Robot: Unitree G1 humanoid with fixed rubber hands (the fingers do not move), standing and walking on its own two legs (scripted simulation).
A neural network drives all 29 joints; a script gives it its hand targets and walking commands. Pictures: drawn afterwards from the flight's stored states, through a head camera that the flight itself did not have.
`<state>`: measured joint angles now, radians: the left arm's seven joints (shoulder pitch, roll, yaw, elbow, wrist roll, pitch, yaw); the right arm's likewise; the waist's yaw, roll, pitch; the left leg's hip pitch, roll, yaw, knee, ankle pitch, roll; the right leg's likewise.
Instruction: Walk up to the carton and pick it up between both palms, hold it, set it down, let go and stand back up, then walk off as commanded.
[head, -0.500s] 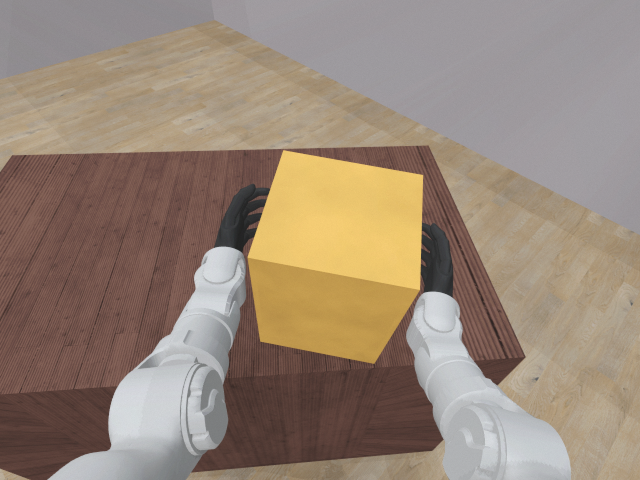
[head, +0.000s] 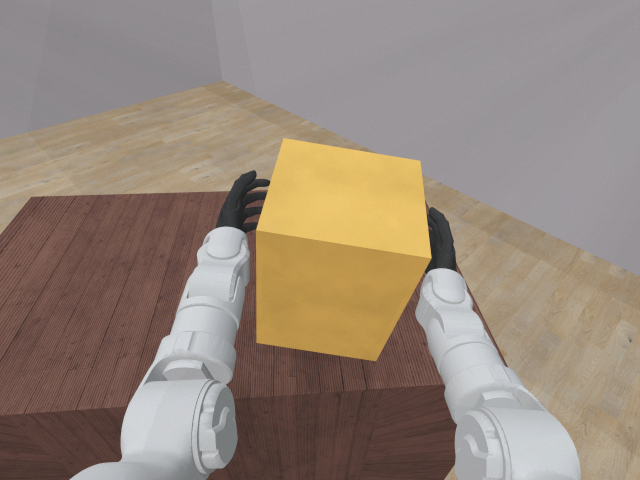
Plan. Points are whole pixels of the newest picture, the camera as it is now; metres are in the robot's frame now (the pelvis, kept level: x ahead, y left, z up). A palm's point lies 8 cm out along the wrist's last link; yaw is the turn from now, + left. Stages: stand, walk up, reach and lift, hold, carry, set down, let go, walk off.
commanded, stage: reach and lift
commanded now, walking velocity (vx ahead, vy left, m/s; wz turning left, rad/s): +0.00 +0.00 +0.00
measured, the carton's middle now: (333, 257) +0.40 +0.01 +0.09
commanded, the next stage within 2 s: hold in 1.50 s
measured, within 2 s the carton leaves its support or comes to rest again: neither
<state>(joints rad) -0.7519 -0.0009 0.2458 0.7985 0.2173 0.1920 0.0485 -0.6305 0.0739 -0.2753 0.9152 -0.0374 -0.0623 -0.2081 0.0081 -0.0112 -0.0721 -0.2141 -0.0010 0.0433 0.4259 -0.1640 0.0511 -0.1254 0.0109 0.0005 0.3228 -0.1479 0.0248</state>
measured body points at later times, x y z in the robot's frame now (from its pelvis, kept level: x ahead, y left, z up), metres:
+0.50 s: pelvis +0.00 +0.00 +0.00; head -0.06 +0.02 +0.45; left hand +0.39 +0.14 +0.20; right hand +0.38 -0.14 +0.16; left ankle +0.05 +0.08 -0.74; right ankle +0.02 -0.14 -0.74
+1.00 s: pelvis +0.00 -0.01 +0.00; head -0.07 +0.02 +0.45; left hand +0.37 +0.14 +0.25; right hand +0.39 -0.14 +0.22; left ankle +0.05 +0.08 -0.74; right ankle +0.02 -0.14 -0.74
